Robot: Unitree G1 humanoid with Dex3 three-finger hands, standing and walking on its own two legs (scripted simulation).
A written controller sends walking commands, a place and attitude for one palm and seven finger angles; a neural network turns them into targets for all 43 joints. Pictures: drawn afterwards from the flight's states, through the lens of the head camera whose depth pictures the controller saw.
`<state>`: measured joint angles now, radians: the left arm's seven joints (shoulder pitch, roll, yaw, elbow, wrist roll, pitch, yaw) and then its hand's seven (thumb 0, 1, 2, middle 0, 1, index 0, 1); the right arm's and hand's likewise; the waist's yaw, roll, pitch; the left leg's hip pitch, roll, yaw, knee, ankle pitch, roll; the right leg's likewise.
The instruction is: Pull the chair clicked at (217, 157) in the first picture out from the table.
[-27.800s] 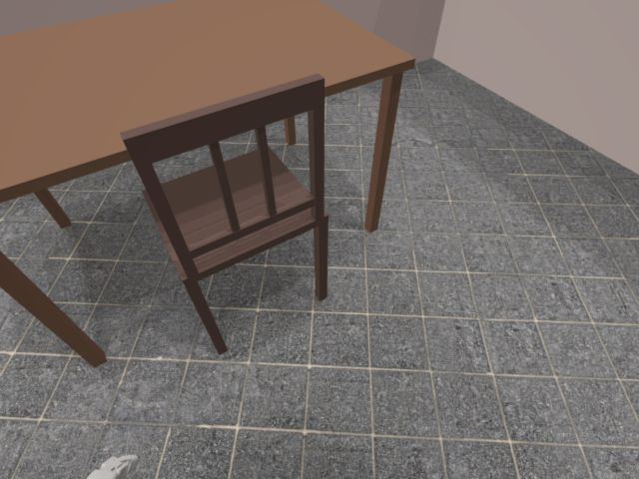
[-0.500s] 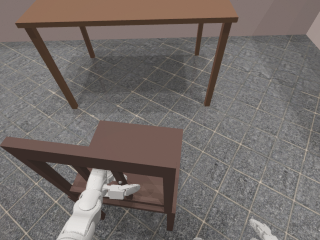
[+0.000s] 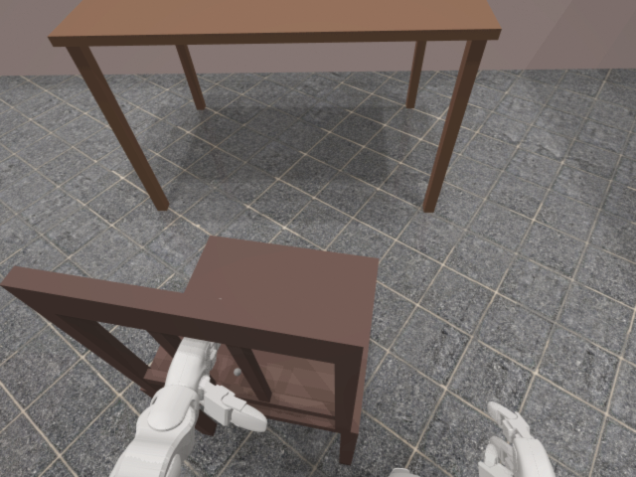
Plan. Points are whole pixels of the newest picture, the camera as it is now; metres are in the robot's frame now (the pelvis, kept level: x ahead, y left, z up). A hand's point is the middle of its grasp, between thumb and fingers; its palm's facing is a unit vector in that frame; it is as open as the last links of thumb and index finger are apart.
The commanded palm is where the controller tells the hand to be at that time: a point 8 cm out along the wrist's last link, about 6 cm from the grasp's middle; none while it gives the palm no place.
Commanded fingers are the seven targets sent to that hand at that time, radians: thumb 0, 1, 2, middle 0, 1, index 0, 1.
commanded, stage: draw the fingers out of the gap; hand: left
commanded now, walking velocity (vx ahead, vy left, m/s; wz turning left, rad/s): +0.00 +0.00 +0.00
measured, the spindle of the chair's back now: (185, 359) +0.29 +0.21 -0.08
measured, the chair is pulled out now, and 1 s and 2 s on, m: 0.71 0.71 0.71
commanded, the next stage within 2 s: draw the hand back to the body in 0.80 s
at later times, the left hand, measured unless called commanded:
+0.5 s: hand (225, 436) +0.19 +0.12 -0.04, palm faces -0.06 -0.99 -0.15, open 17.5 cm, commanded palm +0.17 +0.17 -0.02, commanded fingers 0.00 -0.55 0.20 0.00 0.00 0.00 0.00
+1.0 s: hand out of the picture +0.14 +0.12 -0.02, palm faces +0.03 -1.00 -0.06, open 17.5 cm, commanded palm +0.11 +0.18 +0.00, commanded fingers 0.00 -0.55 0.20 0.00 0.00 0.00 0.00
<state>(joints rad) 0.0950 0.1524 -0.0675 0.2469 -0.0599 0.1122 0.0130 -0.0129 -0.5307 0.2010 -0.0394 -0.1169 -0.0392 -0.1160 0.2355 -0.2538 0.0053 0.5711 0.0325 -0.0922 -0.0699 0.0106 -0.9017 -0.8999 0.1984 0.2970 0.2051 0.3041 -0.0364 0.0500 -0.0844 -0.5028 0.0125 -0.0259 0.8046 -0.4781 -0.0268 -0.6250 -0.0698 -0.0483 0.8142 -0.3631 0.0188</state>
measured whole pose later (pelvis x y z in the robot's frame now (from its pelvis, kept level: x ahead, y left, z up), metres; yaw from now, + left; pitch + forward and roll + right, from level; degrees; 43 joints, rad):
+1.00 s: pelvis -0.01 +0.00 -0.03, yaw +1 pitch +12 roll +0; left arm 0.73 0.14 -0.16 -0.32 -0.07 0.06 0.04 -0.01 -0.53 0.20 0.00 0.00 0.00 0.00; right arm 0.24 -0.22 0.00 0.45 0.04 -0.13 -0.11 0.01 -0.90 -0.90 0.20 0.30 0.21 0.30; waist -0.02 0.04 -0.15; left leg -0.67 0.01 -0.06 1.02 -0.57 -0.03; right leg -0.77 -0.08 -0.07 1.00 -0.44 0.02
